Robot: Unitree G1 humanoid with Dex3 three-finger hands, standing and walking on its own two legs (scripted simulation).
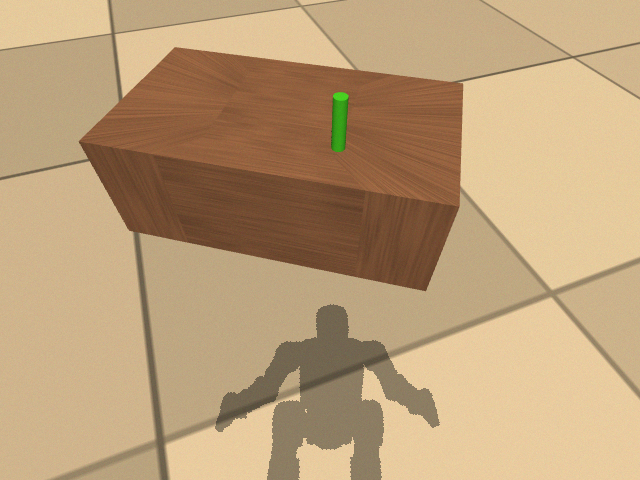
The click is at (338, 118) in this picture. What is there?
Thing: slim round
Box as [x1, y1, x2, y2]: [331, 92, 348, 151]
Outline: 343,92 338,92 333,95 331,148 335,151 343,150 345,142 348,96
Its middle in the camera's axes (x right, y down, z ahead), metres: +0.06 -0.36 +1.22
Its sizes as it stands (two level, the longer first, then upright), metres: 0.046 0.046 0.183
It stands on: a support 0.45 m high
